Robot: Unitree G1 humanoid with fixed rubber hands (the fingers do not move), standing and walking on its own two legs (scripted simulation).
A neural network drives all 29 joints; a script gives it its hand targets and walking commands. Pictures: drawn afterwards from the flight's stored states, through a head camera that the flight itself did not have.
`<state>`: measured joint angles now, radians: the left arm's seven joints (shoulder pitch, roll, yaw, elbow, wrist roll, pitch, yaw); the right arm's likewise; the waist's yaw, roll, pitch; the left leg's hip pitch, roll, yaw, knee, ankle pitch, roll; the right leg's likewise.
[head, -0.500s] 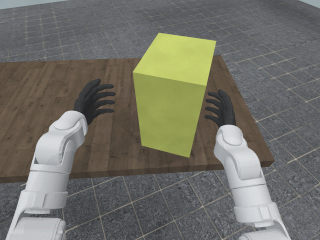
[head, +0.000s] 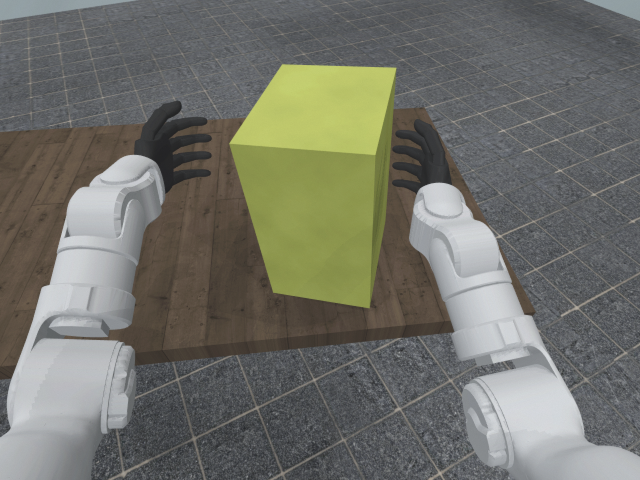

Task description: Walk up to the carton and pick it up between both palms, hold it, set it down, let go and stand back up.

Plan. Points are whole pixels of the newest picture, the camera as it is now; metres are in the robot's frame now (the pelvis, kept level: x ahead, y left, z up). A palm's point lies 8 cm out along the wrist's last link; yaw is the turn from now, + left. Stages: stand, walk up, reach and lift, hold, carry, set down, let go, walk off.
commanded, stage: reach and lift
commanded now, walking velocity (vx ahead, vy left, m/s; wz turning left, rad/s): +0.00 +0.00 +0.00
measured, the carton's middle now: (328, 192) +0.49 -0.02 +0.08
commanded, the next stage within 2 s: none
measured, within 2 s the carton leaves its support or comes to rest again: leaves its support in 1.54 s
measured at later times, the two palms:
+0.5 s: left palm (172, 130) +0.46 +0.17 +0.21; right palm (449, 166) +0.41 -0.15 +0.19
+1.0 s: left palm (178, 174) +0.46 +0.18 +0.15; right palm (436, 196) +0.42 -0.16 +0.13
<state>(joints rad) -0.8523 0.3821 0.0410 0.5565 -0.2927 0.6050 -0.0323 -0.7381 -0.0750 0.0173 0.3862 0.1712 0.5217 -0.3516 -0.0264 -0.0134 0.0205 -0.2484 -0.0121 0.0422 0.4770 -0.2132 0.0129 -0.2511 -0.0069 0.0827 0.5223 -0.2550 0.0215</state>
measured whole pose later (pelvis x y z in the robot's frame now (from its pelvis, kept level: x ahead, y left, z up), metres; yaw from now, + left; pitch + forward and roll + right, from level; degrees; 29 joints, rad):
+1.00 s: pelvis +0.01 +0.00 +0.00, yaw +0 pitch +0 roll +1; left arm -1.06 0.38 -0.04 1.35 -0.34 0.05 -0.02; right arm -0.93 -0.05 0.02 0.96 0.20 0.24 -0.33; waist -0.11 -0.01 0.01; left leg -0.25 -0.01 0.04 0.48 -0.23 0.01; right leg -0.25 -0.01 0.08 0.52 -0.27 0.02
